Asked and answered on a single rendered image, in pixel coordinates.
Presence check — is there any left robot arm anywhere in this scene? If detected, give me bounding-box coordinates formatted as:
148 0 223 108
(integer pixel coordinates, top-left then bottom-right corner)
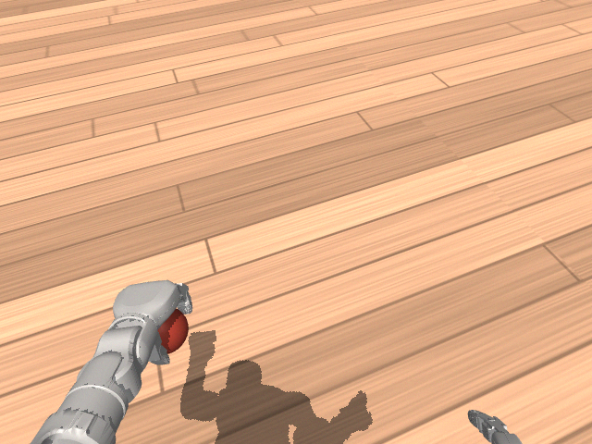
31 313 158 444

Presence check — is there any left robot hand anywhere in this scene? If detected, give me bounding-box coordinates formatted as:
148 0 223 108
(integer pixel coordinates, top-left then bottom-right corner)
113 280 192 365

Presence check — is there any ball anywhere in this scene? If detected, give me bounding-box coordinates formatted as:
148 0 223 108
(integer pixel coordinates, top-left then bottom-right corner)
158 308 189 354

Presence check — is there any right robot hand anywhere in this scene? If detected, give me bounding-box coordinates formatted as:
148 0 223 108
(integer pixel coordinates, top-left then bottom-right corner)
468 410 523 444

